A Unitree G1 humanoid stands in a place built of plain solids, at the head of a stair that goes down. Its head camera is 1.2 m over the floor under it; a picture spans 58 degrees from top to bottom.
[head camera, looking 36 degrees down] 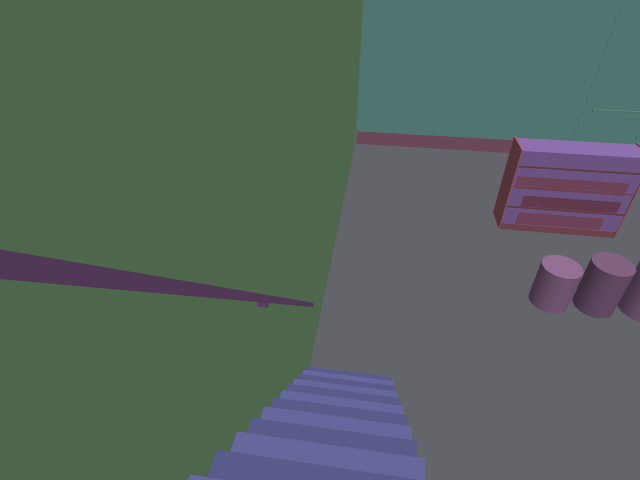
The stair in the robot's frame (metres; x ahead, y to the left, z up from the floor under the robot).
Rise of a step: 0.20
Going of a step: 0.20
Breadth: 0.91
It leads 8 degrees to the right of straight ahead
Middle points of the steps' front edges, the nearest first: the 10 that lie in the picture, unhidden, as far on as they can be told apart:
0.90 -0.01 -0.61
1.11 -0.04 -0.82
1.31 -0.07 -1.02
1.51 -0.10 -1.23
1.71 -0.13 -1.43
1.91 -0.16 -1.64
2.12 -0.19 -1.84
2.32 -0.22 -2.05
2.52 -0.25 -2.25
2.72 -0.28 -2.46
